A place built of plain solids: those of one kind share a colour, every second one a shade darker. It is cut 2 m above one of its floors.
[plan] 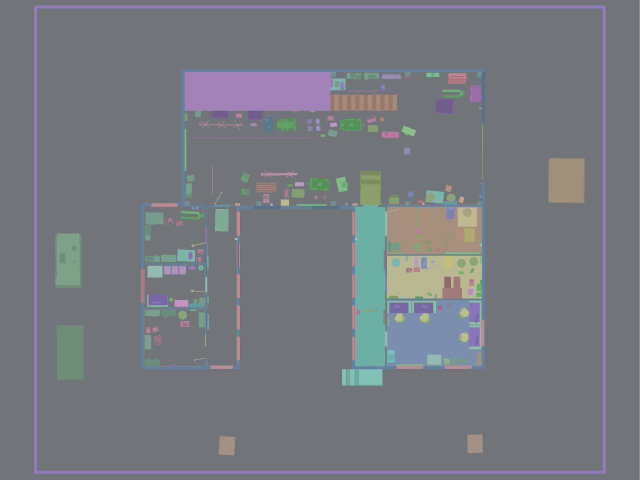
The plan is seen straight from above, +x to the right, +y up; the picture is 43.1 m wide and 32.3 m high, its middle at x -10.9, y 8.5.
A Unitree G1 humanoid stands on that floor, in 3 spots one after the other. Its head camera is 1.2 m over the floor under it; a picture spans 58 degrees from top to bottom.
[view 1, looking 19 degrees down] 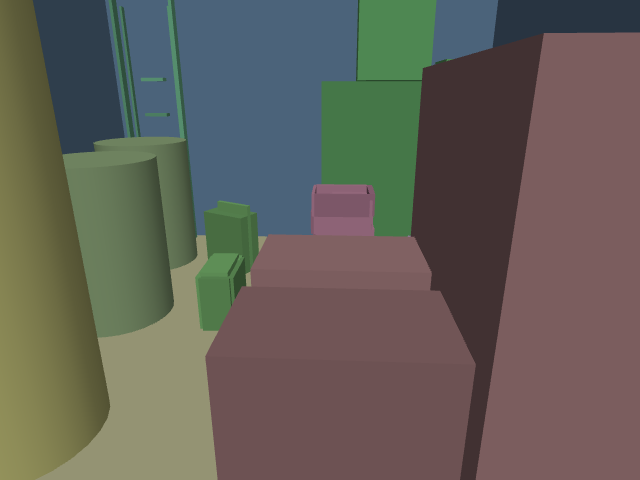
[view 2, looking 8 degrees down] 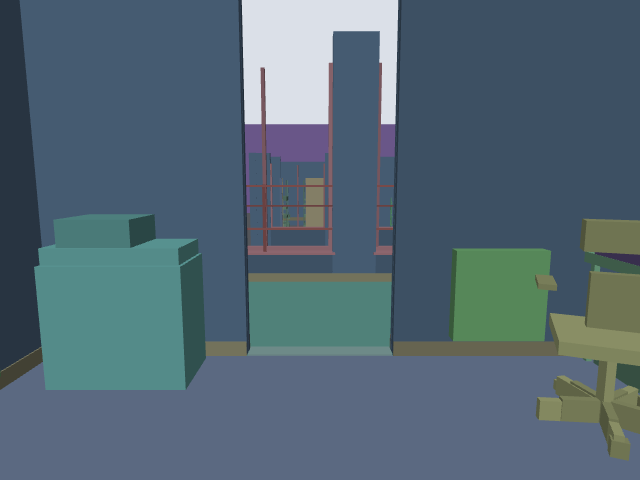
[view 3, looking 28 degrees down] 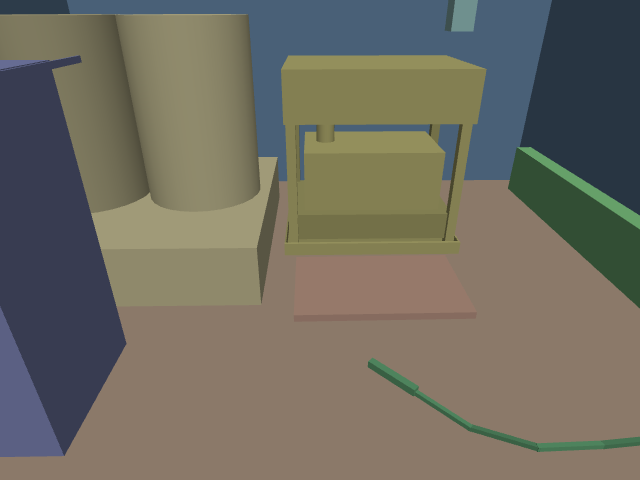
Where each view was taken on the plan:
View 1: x -3.55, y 5.65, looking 3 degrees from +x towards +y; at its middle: plant_pumps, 2.13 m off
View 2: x -3.55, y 1.85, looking -180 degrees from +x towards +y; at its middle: wall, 12.83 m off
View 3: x -3.25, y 9.15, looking -1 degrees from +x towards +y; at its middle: parts_washer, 2.54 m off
